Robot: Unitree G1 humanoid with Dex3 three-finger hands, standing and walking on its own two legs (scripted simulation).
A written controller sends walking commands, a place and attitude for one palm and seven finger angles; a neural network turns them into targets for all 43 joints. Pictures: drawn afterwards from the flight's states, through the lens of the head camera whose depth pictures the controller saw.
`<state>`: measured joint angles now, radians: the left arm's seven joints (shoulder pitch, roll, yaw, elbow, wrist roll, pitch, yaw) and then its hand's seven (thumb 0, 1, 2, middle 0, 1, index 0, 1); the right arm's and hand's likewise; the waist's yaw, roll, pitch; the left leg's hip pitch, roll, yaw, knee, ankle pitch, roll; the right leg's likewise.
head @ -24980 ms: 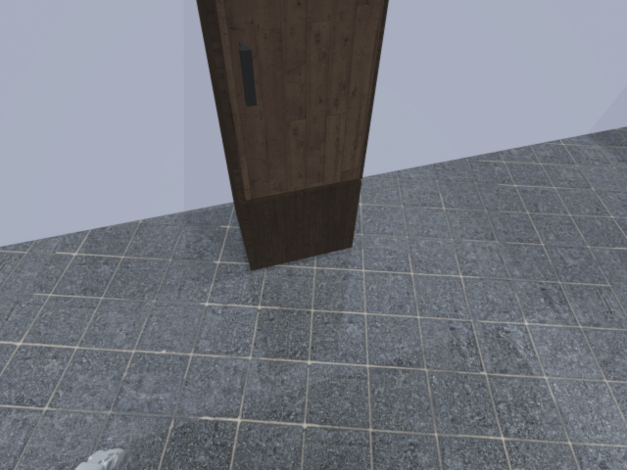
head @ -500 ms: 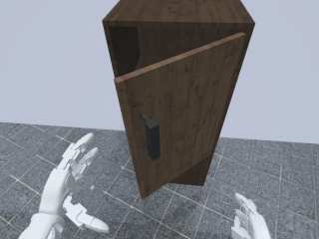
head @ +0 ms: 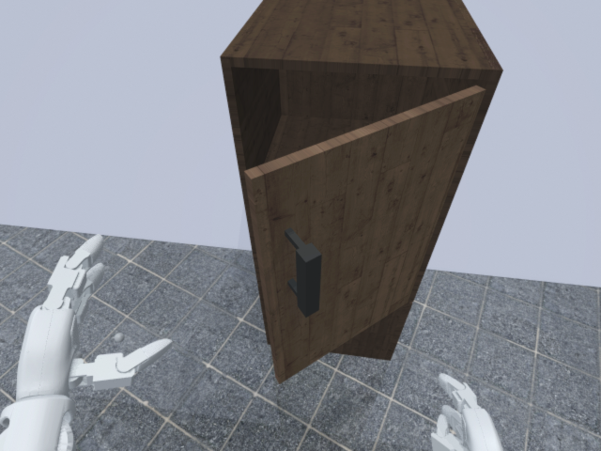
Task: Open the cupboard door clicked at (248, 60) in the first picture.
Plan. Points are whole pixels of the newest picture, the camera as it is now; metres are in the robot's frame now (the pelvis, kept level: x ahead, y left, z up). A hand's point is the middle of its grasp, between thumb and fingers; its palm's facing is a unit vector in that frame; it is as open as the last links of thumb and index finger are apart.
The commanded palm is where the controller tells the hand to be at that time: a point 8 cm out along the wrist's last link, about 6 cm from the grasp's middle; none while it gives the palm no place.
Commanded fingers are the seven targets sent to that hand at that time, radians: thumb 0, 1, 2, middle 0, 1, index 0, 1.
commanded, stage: draw the hand back to the body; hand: left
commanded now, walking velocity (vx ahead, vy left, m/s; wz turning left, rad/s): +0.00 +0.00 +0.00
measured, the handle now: (300, 272) +0.35 +0.05 +0.06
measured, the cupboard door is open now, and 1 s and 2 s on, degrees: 40 40 40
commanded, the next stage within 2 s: step back with the hand held close in 0.70 s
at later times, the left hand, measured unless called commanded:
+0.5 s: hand (83, 312) +0.20 +0.25 +0.15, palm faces +0.46 -0.79 -0.40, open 7.8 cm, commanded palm +0.15 +0.29 +0.17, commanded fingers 0.00 0.90 0.90 -0.20 -0.30 -0.20 -0.30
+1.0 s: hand (93, 323) +0.19 +0.24 +0.15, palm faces +0.39 -0.79 -0.47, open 7.4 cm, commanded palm +0.13 +0.28 +0.18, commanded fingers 0.00 0.90 0.90 -0.20 -0.30 -0.20 -0.30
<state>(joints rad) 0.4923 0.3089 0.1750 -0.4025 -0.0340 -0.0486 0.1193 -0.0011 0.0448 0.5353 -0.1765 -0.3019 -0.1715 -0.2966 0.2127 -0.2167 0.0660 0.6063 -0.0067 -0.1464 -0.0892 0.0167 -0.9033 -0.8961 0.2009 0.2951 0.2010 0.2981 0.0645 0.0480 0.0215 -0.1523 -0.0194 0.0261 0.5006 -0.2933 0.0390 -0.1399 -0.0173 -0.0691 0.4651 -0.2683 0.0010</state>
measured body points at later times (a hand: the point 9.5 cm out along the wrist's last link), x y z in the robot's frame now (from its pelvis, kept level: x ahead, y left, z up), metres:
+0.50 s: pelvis +0.01 -0.01 +0.01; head -0.01 -0.03 +0.46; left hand +0.17 +0.29 +0.18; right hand +0.20 -0.23 -0.08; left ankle -0.01 +0.09 -0.74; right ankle -0.01 -0.12 -0.74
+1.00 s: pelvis -0.01 -0.02 +0.01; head +0.00 -0.04 +0.45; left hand +0.16 +0.28 +0.18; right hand +0.18 -0.26 -0.08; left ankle -0.01 +0.09 -0.74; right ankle -0.01 -0.12 -0.74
